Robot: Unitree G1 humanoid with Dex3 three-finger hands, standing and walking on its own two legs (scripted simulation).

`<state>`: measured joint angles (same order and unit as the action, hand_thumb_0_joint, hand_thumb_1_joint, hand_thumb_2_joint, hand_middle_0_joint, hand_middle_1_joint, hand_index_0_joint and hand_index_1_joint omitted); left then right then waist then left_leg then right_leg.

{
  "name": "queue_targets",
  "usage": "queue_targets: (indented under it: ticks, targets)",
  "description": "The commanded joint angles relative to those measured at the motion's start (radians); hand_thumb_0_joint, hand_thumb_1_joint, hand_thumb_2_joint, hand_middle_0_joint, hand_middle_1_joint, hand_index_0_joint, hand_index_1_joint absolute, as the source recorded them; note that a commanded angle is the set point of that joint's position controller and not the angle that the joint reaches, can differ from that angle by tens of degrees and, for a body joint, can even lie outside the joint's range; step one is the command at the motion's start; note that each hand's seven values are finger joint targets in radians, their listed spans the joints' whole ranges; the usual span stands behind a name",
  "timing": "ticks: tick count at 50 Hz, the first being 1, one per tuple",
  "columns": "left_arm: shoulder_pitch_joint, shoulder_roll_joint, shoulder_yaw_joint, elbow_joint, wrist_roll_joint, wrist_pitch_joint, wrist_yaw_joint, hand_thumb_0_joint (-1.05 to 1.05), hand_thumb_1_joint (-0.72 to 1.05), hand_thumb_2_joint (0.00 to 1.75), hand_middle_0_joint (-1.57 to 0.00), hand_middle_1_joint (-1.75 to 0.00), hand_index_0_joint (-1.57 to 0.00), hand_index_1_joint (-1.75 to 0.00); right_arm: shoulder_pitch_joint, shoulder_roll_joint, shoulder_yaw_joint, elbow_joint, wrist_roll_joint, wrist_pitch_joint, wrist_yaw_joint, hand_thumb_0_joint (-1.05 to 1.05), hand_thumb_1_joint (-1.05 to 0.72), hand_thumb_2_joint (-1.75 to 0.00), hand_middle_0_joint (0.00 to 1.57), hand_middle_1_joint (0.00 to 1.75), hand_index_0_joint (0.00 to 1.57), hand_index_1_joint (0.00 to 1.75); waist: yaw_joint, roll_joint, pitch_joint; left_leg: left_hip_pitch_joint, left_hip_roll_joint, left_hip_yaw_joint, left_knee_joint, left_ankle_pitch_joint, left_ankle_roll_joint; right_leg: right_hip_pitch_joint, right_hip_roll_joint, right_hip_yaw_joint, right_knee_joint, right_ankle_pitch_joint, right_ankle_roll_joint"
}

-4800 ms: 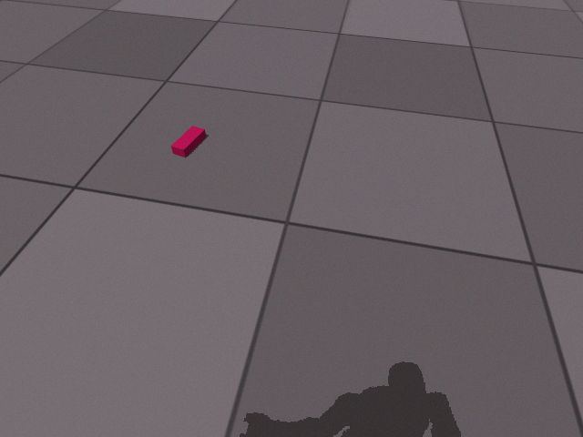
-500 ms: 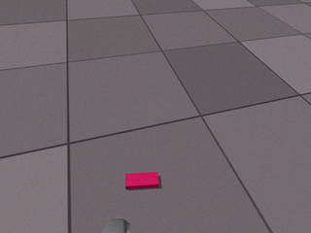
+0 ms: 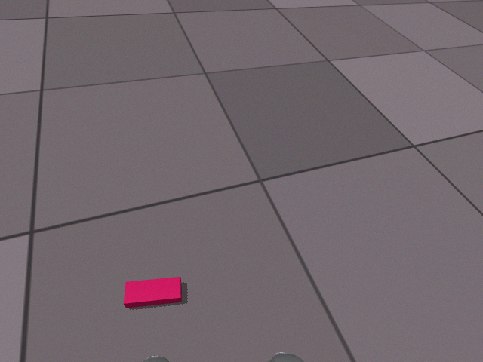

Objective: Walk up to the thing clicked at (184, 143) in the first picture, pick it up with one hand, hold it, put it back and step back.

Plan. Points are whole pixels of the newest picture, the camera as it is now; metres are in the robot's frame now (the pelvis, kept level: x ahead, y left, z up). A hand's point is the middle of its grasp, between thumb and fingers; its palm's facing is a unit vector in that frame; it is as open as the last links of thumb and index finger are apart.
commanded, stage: walk up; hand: left
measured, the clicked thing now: (153, 292) +0.48 +0.25 -0.71
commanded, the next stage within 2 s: none
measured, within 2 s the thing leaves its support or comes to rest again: neither
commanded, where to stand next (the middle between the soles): +0.11 +0.00 m, yaw +3 degrees
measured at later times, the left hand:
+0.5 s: hand out of the picture +0.08 +0.28 -0.13, palm faces +0.04 -0.87 -0.49, open 7.4 cm
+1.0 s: hand out of the picture +0.08 +0.28 -0.13, palm faces +0.03 -0.92 -0.39, open 7.4 cm
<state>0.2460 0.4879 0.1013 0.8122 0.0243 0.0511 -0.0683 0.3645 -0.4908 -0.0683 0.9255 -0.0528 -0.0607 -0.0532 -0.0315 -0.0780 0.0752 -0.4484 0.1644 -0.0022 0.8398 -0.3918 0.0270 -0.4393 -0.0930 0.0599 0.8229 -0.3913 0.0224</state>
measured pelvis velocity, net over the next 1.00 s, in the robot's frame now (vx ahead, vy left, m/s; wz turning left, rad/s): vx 0.03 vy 0.00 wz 0.08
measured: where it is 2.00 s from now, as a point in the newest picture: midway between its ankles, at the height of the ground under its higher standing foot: outside the picture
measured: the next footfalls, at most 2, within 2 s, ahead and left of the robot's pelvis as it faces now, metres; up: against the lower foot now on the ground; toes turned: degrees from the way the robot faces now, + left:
left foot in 0.40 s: +0.08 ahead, +0.12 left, +0.00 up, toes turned +5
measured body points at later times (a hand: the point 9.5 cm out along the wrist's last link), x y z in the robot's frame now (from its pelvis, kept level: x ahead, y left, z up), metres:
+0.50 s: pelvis +0.03 -0.03 +0.00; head +0.10 -0.03 +0.45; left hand +0.07 +0.32 -0.10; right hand +0.19 -0.33 -0.11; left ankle +0.05 +0.09 -0.70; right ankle +0.05 -0.18 -0.68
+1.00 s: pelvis +0.03 +0.00 +0.03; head +0.06 +0.01 +0.47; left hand +0.08 +0.32 -0.10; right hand +0.13 -0.31 -0.10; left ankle +0.04 +0.12 -0.70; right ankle +0.06 -0.16 -0.70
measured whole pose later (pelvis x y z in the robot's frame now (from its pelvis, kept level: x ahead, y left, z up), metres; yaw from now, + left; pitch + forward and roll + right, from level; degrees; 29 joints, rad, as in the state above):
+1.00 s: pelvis +0.03 +0.00 +0.03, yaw +4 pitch -2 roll -1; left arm 0.12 0.42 0.00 1.07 0.00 -0.03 0.01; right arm 0.11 -0.36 -0.02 1.08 -0.01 0.01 0.02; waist 0.01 -0.01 0.10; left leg -0.31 0.03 0.00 0.67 -0.32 0.00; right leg -0.29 -0.03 0.02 0.61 -0.29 0.04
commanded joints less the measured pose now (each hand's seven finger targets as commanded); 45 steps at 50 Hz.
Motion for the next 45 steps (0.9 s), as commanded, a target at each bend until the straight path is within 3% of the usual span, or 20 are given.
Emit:
queue_targets:
  ticks: [1, 2, 4, 7, 16, 19, 20, 21, 22, 24, 28, 29, 30, 31, 35, 37, 38, 39, 41, 45]
  targets:
    - [0.138, 0.272, 0.07, -0.009, 0.02, -0.049, 0.058, 0.0, 0.9, 0.9, -0.2, -0.3, -0.2, -0.3, -0.094, -0.061, 0.0, -0.108, 0.025, 0.017, 0.0, 0.0, -0.9, -0.9, 0.2, 0.3, 0.2, 0.3, 0.119, -0.225, -0.001, -0.37, -0.173, -0.036, 0.33, -0.201, 0.007, 0.11, -0.222, 0.557, -0.533, -0.379, -0.147]
    - [-0.009, 0.332, 0.072, -0.034, 0.006, -0.056, 0.066, 0.0, 0.9, 0.9, -0.2, -0.3, -0.2, -0.3, -0.142, -0.157, -0.032, -0.109, 0.027, 0.014, -0.008, 0.0, -0.9, -0.9, 0.2, 0.3, 0.2, 0.3, 0.076, -0.108, 0.044, -0.342, -0.115, -0.129, 0.355, -0.15, 0.0, 0.055, -0.307, 0.685, -0.594, -0.416, -0.254]
    - [-0.051, 0.276, 0.058, -0.013, -0.002, -0.078, 0.076, 0.0, 0.9, 0.9, -0.2, -0.3, -0.2, -0.3, -0.083, -0.193, -0.033, -0.036, 0.048, 0.004, 0.001, 0.0, -0.9, -0.9, 0.2, 0.3, 0.2, 0.3, 0.04, -0.007, 0.037, -0.286, -0.07, -0.099, 0.288, -0.078, -0.006, 0.09, -0.232, 0.461, -0.455, -0.218, -0.23]
    - [-0.04, 0.246, 0.039, 0.027, -0.004, -0.1, 0.08, 0.0, 0.9, 0.9, -0.2, -0.3, -0.2, -0.3, -0.031, -0.163, -0.034, 0.009, 0.043, 0.022, 0.021, 0.0, -0.9, -0.9, 0.2, 0.3, 0.2, 0.3, 0.034, -0.113, 0.0, -0.125, -0.078, -0.041, 0.204, -0.078, 0.012, 0.057, -0.204, 0.31, -0.35, 0.102, -0.22]
    - [0.061, 0.25, 0.023, 0.031, -0.024, -0.123, 0.145, 0.0, 0.9, 0.9, -0.2, -0.3, -0.2, -0.3, -0.187, -0.131, -0.056, -0.111, 0.024, 0.055, 0.058, 0.0, -0.9, -0.9, 0.2, 0.3, 0.2, 0.3, 0.072, -0.091, -0.141, -0.129, -0.112, -0.025, 0.052, -0.072, 0.006, 0.334, -0.245, 0.239, -0.145, 0.858, -0.261]
    - [-0.011, 0.213, -0.005, 0.008, -0.036, -0.113, 0.141, 0.0, 0.9, 0.9, -0.2, -0.3, -0.2, -0.3, -0.11, -0.123, -0.068, -0.08, 0.025, 0.041, 0.058, 0.0, -0.9, -0.9, 0.2, 0.3, 0.2, 0.3, 0.001, -0.019, -0.176, 0.213, -0.148, -0.004, -0.223, 0.267, 0.04, 0.108, -0.13, 0.068, -0.007, 0.673, -0.147]
    - [0.003, 0.162, -0.021, 0.004, -0.042, -0.113, 0.139, 0.0, 0.9, 0.9, -0.2, -0.3, -0.2, -0.3, -0.089, -0.171, -0.083, -0.077, 0.019, 0.037, 0.054, 0.0, -0.9, -0.9, 0.2, 0.3, 0.2, 0.3, -0.012, 0.111, -0.218, 0.379, -0.058, -0.152, -0.234, 0.431, 0.092, -0.039, -0.053, -0.01, 0.123, 0.5, -0.076]
    - [-0.009, 0.134, -0.029, 0.003, -0.048, -0.11, 0.144, 0.0, 0.9, 0.9, -0.2, -0.3, -0.2, -0.3, -0.128, -0.236, -0.093, -0.101, 0.039, 0.041, 0.056, 0.0, -0.9, -0.9, 0.2, 0.3, 0.2, 0.3, -0.021, 0.257, -0.259, 0.412, 0.113, -0.36, -0.237, 0.563, 0.23, -0.123, 0.05, -0.113, 0.202, 0.108, -0.027]
    - [-0.048, 0.158, -0.023, 0.027, -0.037, -0.107, 0.15, 0.0, 0.9, 0.9, -0.2, -0.3, -0.2, -0.3, -0.131, -0.211, -0.087, -0.096, 0.049, 0.047, 0.058, 0.0, -0.9, -0.9, 0.2, 0.3, 0.2, 0.3, -0.03, 0.241, -0.23, 0.333, 0.179, -0.425, -0.262, 0.567, 0.305, -0.098, 0.049, -0.074, 0.201, -0.247, -0.029]
    - [-0.045, 0.15, -0.021, 0.044, -0.036, -0.105, 0.138, 0.0, 0.9, 0.9, -0.2, -0.3, -0.2, -0.3, -0.181, -0.165, -0.066, -0.111, 0.045, 0.054, 0.05, 0.0, -0.9, -0.9, 0.2, 0.3, 0.2, 0.3, 0.002, 0.15, -0.168, 0.264, 0.107, -0.295, -0.233, 0.547, 0.261, -0.07, 0.041, -0.051, 0.193, -0.238, -0.039]
    - [0.073, 0.146, -0.014, 0.12, -0.026, -0.129, 0.129, 0.0, 0.9, 0.9, -0.2, -0.3, -0.2, -0.3, -0.324, -0.129, -0.035, -0.11, 0.057, 0.069, 0.051, 0.0, -0.9, -0.9, 0.2, 0.3, 0.2, 0.3, 0.09, 0.169, -0.157, 0.089, -0.026, -0.135, -0.082, 0.48, 0.105, 0.203, 0.048, -0.056, -0.191, 0.217, -0.05]
    - [0.07, 0.201, -0.002, 0.119, -0.007, -0.137, 0.131, 0.0, 0.9, 0.9, -0.2, -0.3, -0.2, -0.3, -0.303, -0.086, -0.021, -0.115, 0.066, 0.072, 0.053, 0.0, -0.9, -0.9, 0.2, 0.3, 0.2, 0.3, 0.087, 0.048, -0.151, -0.029, -0.078, -0.103, 0.035, 0.385, 0.048, 0.276, -0.081, 0.167, -0.274, 0.274, -0.1]
    - [0.03, 0.273, 0.009, 0.103, -0.01, -0.137, 0.131, 0.0, 0.9, 0.9, -0.2, -0.3, -0.2, -0.3, -0.299, -0.077, -0.018, -0.114, 0.06, 0.077, 0.049, 0.0, -0.9, -0.9, 0.2, 0.3, 0.2, 0.3, 0.073, -0.041, -0.149, -0.061, -0.136, -0.044, 0.099, 0.075, 0.012, 0.232, -0.276, 0.396, -0.359, 0.29, -0.233]
    - [-0.042, 0.304, 0.011, 0.083, -0.008, -0.138, 0.13, 0.0, 0.9, 0.9, -0.2, -0.3, -0.2, -0.3, -0.322, -0.115, -0.035, -0.099, 0.052, 0.083, 0.044, 0.0, -0.9, -0.9, 0.2, 0.3, 0.2, 0.3, 0.063, -0.087, -0.11, -0.022, -0.128, -0.063, 0.17, -0.182, 0.008, 0.13, -0.344, 0.465, -0.383, 0.317, -0.313]
    - [-0.183, 0.214, -0.021, 0.073, -0.004, -0.123, 0.12, 0.0, 0.9, 0.9, -0.2, -0.3, -0.2, -0.3, -0.18, -0.101, -0.041, 0.009, 0.057, 0.058, 0.063, 0.0, -0.9, -0.9, 0.2, 0.3, 0.2, 0.3, -0.038, -0.061, -0.084, 0.232, -0.128, -0.005, -0.156, 0.08, 0.018, -0.01, -0.139, 0.114, -0.236, 0.293, -0.146]
    - [-0.131, 0.111, -0.05, 0.078, -0.018, -0.103, 0.109, 0.0, 0.9, 0.9, -0.2, -0.3, -0.2, -0.3, -0.217, -0.153, -0.047, 0.003, 0.035, 0.039, 0.058, 0.0, -0.9, -0.9, 0.2, 0.3, 0.2, 0.3, 0.007, 0.18, -0.096, 0.249, 0.048, -0.359, -0.407, 0.087, 0.095, -0.064, 0.043, -0.064, 0.019, 0.098, -0.023]
    - [-0.118, 0.153, -0.034, 0.097, -0.021, -0.095, 0.114, 0.0, 0.9, 0.9, -0.2, -0.3, -0.2, -0.3, -0.256, -0.21, -0.05, -0.007, 0.041, 0.038, 0.06, 0.0, -0.9, -0.9, 0.2, 0.3, 0.2, 0.3, 0.012, 0.189, -0.084, 0.156, 0.136, -0.454, -0.433, 0.041, 0.187, -0.025, 0.065, -0.053, 0.027, -0.161, -0.027]
    - [-0.115, 0.163, -0.031, 0.117, -0.018, -0.095, 0.113, 0.0, 0.9, 0.9, -0.2, -0.3, -0.2, -0.3, -0.296, -0.211, -0.052, -0.006, 0.039, 0.038, 0.061, 0.0, -0.9, -0.9, 0.2, 0.3, 0.2, 0.3, 0.025, 0.182, -0.06, 0.087, 0.144, -0.462, -0.449, -0.001, 0.211, 0.026, 0.059, -0.04, 0.036, -0.191, -0.033]
    - [-0.061, 0.127, -0.036, 0.158, -0.026, -0.103, 0.103, 0.0, 0.9, 0.9, -0.2, -0.3, -0.2, -0.3, -0.372, -0.154, -0.024, -0.011, 0.044, 0.034, 0.055, 0.0, -0.9, -0.9, 0.2, 0.3, 0.2, 0.3, 0.077, 0.161, -0.079, 0.087, 0.052, -0.29, -0.366, 0.115, 0.135, 0.133, 0.051, -0.049, -0.117, -0.004, -0.041]
    - [-0.129, 0.149, -0.042, 0.175, -0.022, -0.104, 0.091, 0.0, 0.9, 0.9, -0.2, -0.3, -0.2, -0.3, -0.349, -0.113, -0.005, 0.033, 0.053, 0.042, 0.056, 0.0, -0.9, -0.9, 0.2, 0.3, 0.2, 0.3, 0.043, 0.16, -0.111, 0.106, -0.044, -0.169, -0.376, 0.001, 0.029, 0.201, 0.008, 0.049, -0.282, 0.102, -0.07]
